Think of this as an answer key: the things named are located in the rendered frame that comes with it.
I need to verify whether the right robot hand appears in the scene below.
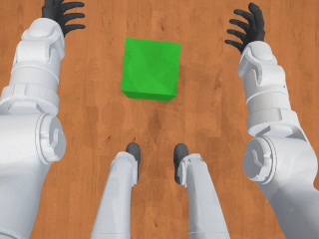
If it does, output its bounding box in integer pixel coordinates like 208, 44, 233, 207
224, 2, 265, 55

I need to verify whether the right robot forearm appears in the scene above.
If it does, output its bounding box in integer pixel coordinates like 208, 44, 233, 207
237, 41, 318, 173

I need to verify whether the left robot foot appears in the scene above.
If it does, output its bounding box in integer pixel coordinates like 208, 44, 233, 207
126, 142, 141, 181

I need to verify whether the left robot upper arm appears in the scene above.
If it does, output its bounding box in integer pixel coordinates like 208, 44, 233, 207
0, 113, 67, 239

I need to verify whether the carton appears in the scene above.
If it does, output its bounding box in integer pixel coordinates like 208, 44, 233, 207
121, 38, 181, 102

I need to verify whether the robot right shin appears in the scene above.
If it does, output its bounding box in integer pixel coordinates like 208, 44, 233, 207
177, 153, 207, 178

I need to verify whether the left robot hand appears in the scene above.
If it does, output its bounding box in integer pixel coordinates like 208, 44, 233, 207
42, 0, 86, 38

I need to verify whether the left robot forearm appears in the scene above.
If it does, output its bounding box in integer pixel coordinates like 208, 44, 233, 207
0, 18, 66, 116

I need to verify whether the right robot upper arm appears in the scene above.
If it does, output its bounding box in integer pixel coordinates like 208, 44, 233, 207
241, 135, 319, 239

